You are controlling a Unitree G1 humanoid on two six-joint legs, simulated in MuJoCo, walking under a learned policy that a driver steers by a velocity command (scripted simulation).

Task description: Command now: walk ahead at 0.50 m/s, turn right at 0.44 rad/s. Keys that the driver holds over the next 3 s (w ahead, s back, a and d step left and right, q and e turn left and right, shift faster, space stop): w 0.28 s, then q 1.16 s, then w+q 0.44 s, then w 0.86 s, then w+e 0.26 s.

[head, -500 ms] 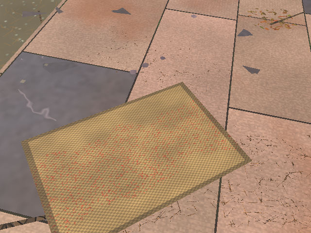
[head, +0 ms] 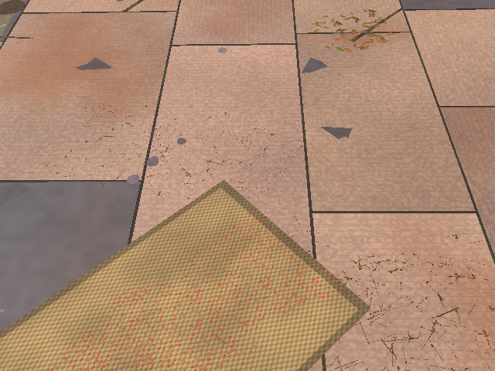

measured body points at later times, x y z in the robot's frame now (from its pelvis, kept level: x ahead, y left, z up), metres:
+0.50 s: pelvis +0.26 +0.06 +0.00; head +0.31 +0.07 +0.45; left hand +0.37 +0.32 -0.14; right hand +0.32 -0.21 -0.12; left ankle +0.31 +0.12 -0.74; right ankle +0.23 -0.07 -0.66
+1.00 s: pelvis +0.33 +0.02 +0.00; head +0.36 -0.01 +0.45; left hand +0.39 +0.31 -0.09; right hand +0.49 -0.24 -0.13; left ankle +0.27 +0.12 -0.66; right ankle +0.37 -0.07 -0.74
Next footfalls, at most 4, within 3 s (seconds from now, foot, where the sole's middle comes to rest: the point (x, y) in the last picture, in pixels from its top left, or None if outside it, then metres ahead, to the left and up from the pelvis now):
0.30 left None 0.35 0.12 -0.78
0.84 right None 0.41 -0.06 -0.78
1.30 left None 0.29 0.13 -0.78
1.82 right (258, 370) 0.48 0.03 -0.78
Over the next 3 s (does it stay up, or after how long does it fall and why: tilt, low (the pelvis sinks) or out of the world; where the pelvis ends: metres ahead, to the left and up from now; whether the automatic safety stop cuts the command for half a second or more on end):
stays up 0.74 0.54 0.00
